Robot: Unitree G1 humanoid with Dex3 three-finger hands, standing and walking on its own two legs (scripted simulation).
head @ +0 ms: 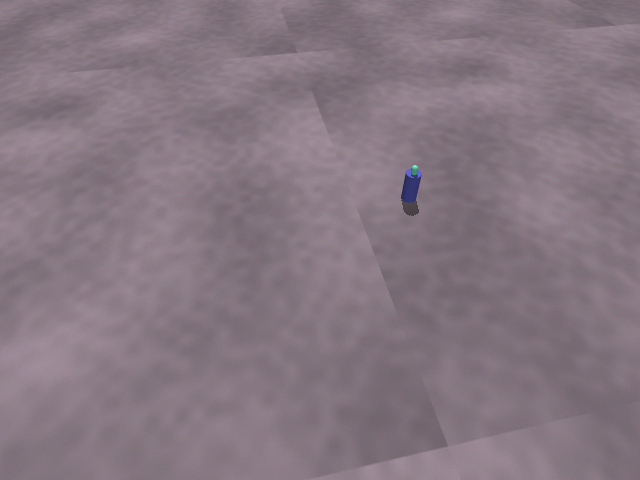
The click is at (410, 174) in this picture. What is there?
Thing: necked bottle
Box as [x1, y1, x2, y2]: [401, 165, 421, 202]
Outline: 415,165 406,171 401,198 408,202 411,202 415,199 421,172 417,169 417,166
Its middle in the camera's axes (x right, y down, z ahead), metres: +0.41 -0.23 +1.80
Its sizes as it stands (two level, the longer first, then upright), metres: 0.071 0.071 0.189
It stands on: the floor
